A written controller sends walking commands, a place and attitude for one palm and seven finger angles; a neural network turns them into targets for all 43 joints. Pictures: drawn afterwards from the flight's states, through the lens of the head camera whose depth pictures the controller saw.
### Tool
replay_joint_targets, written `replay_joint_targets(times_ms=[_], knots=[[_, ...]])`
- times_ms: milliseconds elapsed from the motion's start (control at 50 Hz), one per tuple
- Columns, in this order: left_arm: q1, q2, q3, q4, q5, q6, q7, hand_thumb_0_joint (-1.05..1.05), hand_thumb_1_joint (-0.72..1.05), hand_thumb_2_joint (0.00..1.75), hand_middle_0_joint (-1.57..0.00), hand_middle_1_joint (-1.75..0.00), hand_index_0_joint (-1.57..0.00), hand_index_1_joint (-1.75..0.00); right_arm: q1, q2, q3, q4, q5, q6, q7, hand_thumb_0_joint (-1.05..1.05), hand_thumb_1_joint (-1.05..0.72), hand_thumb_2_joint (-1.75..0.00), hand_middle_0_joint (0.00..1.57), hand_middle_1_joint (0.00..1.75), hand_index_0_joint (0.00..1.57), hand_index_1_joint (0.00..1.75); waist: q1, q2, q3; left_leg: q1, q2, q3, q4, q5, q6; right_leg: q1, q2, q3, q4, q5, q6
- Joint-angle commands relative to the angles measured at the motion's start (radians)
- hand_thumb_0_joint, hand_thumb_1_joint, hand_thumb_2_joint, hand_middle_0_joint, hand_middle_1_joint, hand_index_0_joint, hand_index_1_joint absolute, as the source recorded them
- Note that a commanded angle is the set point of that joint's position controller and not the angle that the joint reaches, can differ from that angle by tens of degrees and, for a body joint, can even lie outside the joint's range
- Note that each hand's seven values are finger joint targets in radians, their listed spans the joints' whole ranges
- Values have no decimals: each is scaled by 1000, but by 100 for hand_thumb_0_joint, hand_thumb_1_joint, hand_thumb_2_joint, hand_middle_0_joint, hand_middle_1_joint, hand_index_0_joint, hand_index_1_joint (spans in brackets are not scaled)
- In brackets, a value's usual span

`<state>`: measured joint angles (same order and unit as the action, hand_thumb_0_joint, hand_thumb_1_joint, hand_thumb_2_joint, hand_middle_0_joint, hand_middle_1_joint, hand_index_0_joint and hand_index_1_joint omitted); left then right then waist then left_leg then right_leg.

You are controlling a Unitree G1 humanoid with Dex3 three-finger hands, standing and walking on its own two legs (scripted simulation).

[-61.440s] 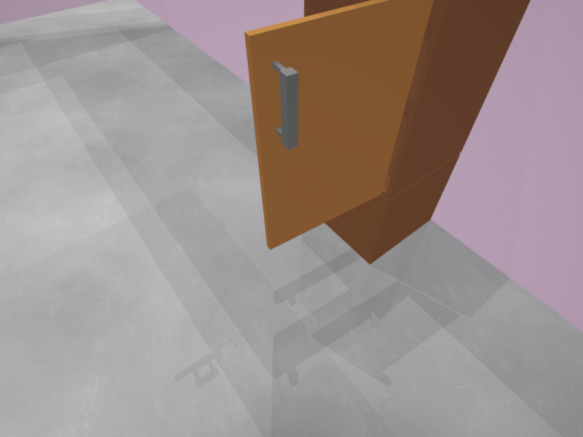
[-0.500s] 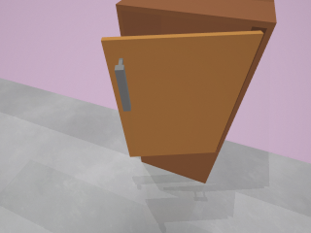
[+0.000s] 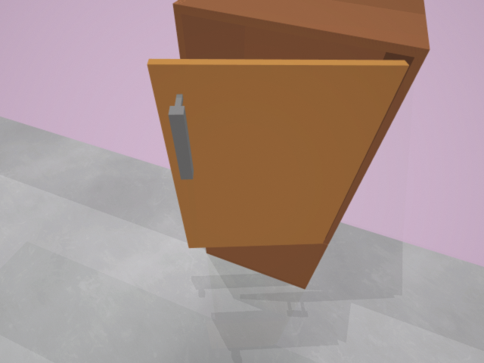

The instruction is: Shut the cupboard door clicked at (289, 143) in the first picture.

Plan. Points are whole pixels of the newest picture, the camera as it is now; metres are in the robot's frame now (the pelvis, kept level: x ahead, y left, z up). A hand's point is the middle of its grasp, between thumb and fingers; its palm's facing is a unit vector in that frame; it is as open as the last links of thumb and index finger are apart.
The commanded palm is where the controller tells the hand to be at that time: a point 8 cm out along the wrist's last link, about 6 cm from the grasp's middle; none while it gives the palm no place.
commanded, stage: shuffle to correct the standing spot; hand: left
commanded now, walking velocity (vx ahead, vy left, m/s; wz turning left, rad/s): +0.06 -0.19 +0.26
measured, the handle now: (183, 138) +0.46 +0.14 +0.12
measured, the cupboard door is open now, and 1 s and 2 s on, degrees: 23 23 23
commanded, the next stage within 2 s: come to a stop and stand still in 0.60 s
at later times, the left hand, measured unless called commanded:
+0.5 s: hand out of the picture -0.03 +0.10 -0.20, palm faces +0.14 -0.98 -0.15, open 7.4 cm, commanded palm none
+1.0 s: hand out of the picture +0.09 +0.02 -0.17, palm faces +0.14 -0.96 -0.24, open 7.3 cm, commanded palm none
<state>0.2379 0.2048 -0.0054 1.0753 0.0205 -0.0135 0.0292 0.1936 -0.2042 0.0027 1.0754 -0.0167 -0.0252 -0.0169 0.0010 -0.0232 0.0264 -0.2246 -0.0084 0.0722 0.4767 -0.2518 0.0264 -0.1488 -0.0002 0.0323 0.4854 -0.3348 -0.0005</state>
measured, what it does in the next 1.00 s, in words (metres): steps to the right: right foot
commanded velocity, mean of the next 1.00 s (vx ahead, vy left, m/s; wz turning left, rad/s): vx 0.00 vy -0.05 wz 0.07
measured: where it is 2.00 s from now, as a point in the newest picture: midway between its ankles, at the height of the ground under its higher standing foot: outside the picture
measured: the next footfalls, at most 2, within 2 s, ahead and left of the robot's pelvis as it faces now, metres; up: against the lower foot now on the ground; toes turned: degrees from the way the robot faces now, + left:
right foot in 0.80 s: +0.12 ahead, -0.27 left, +0.00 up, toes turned +1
left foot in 1.24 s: +0.07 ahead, -0.04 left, +0.00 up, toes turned +8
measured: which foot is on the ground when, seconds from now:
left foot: down 0.00-0.80, up 0.82-1.00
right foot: down 0.00-0.48, up 0.50-0.78, down 0.80-1.00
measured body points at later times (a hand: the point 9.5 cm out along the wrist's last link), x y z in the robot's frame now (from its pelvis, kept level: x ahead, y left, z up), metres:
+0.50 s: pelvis +0.05 -0.05 -0.02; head +0.08 -0.02 +0.43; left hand -0.04 +0.15 -0.18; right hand +0.10 -0.28 -0.16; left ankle +0.03 +0.05 -0.74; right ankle -0.05 -0.12 -0.72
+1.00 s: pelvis +0.06 -0.16 +0.00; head +0.09 -0.17 +0.45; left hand +0.08 +0.07 -0.15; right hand +0.14 -0.40 -0.16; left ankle +0.02 -0.05 -0.68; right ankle +0.08 -0.27 -0.74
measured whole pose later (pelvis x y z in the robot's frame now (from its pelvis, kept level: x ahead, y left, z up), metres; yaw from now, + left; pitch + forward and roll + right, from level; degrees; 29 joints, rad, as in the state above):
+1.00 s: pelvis +0.06 -0.16 +0.00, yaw +6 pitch +1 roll +1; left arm 0.23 0.15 0.04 0.97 0.04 -0.01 0.03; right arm 0.20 -0.21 -0.06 1.00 -0.02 0.04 -0.01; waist 0.02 0.01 0.06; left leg -0.44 0.00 0.06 1.00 -0.48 -0.04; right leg -0.30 -0.05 -0.06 0.56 -0.27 -0.02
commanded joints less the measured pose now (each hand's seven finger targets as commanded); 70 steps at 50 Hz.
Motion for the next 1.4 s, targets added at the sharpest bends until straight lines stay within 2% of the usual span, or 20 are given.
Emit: replay_joint_targets(times_ms=[0,180,280,340,400,420,440,460,480,580,720,740,780,820,900,1040,1180,1200,1240,1380], knots=[[89,85,13,-10,2,5,3,0,90,90,-20,-30,-20,-30,42,-107,-23,-27,-5,-1,-9,0,-90,-90,20,30,20,30,-1,56,18,36,147,-167,-109,79,35,-94,-60,6,-35,77,-22],[154,77,34,-28,7,13,-4,0,90,90,-20,-30,-20,-30,75,-120,-48,-36,-8,10,-27,0,-90,-90,20,30,20,30,5,61,-22,16,179,-195,-17,244,70,-71,-54,-28,2,131,-34],[236,107,53,-23,11,16,6,0,90,90,-20,-30,-20,-30,26,-36,-36,-69,-6,17,-29,0,-90,-90,20,30,20,30,40,-195,8,-241,27,3,279,-182,0,104,-204,110,-91,595,-127],[251,69,46,-19,19,17,14,0,90,90,-20,-30,-20,-30,5,-9,-37,-71,-3,18,-31,0,-90,-90,20,30,20,30,36,-115,31,-283,47,3,371,-281,1,132,-220,95,-60,852,-215],[211,69,44,-30,11,24,15,0,90,90,-20,-30,-20,-30,81,1,-35,-41,-4,17,-36,0,-90,-90,20,30,20,30,-16,-65,1,-98,38,39,130,-83,2,58,-147,17,51,869,-168],[194,66,44,-36,5,26,14,0,90,90,-20,-30,-20,-30,166,-12,-42,-9,-7,14,-41,0,-90,-90,20,30,20,30,-58,-30,-40,63,62,13,14,126,15,-14,-119,-7,158,798,-125],[199,37,44,-51,-1,24,10,0,90,90,-20,-30,-20,-30,262,-80,-60,18,-14,7,-51,0,-90,-90,20,30,20,30,-92,121,-94,255,250,-216,-38,429,100,-198,-43,-61,344,507,-59],[191,14,37,-75,-8,18,8,0,90,90,-20,-30,-20,-30,321,-148,-71,24,-13,11,-59,0,-90,-90,20,30,20,30,-92,317,-107,338,492,-475,-81,847,242,-385,26,-93,581,-196,-7],[160,72,57,-80,5,29,14,0,90,90,-20,-30,-20,-30,312,-145,-65,20,-10,17,-54,0,-90,-90,20,30,20,30,-91,189,-83,236,519,-433,-85,822,275,-372,-4,15,685,-267,-24],[162,-1,72,-79,9,66,-24,0,90,90,-20,-30,-20,-30,59,-110,-65,-60,-17,0,-50,0,-90,-90,20,30,20,30,21,174,48,-93,353,-151,-157,432,140,-287,-58,-11,604,-63,5],[160,-6,77,-100,7,40,-38,0,90,90,-20,-30,-20,-30,37,-170,-106,-101,-25,30,-25,0,-90,-90,20,30,20,30,25,232,-33,-106,260,-73,-5,139,57,-92,-13,-155,108,75,29],[219,22,81,-81,10,23,-31,0,90,90,-20,-30,-20,-30,38,-132,-98,-104,-23,33,-17,0,-90,-90,20,30,20,30,48,133,-52,-131,189,-28,83,25,15,-15,-19,-143,2,147,33],[217,186,98,-92,17,-7,-11,0,90,90,-20,-30,-20,-30,75,4,-67,-151,-5,43,-5,0,-90,-90,20,30,20,30,52,-355,-95,-277,33,-25,441,-398,-44,-22,-368,300,-196,286,-63],[97,175,89,-125,21,-9,-9,0,90,90,-20,-30,-20,-30,33,-16,-71,-156,2,37,4,0,-90,-90,20,30,20,30,28,-177,-45,-273,60,-74,519,-298,-23,-88,-340,228,-187,261,-137],[86,135,81,-128,16,-11,11,0,90,90,-20,-30,-20,-30,43,-29,-64,-121,3,42,5,0,-90,-90,20,30,20,30,33,-174,-63,-293,39,-53,570,-228,-60,2,-323,154,-70,731,-155],[101,170,100,-129,18,7,30,0,90,90,-20,-30,-20,-30,-25,-31,-62,-166,1,65,14,0,-90,-90,20,30,20,30,63,-115,-61,-289,25,-66,474,-204,-71,29,-379,175,-100,626,-215],[13,174,100,-153,9,29,16,0,90,90,-20,-30,-20,-30,96,-14,-58,-132,9,42,13,0,-90,-90,20,30,20,30,-3,-103,-88,101,-10,8,-18,21,-44,-193,-254,90,-36,243,-111],[13,139,90,-160,5,34,13,0,90,90,-20,-30,-20,-30,124,-47,-63,-124,9,34,8,0,-90,-90,20,30,20,30,-16,-8,-101,181,52,-31,-95,58,-29,-235,-189,38,44,141,-69],[9,53,70,-184,4,48,11,0,90,90,-20,-30,-20,-30,90,-150,-79,-162,-2,40,1,0,-90,-90,20,30,20,30,-13,303,-30,34,352,-343,-217,251,146,-326,-41,-94,339,-257,19],[60,19,61,-95,10,49,3,0,90,90,-20,-30,-20,-30,11,-64,-52,-159,-8,25,-13,0,-90,-90,20,30,20,30,25,112,-8,-40,224,-209,-232,167,160,-235,-54,-45,444,-94,13]])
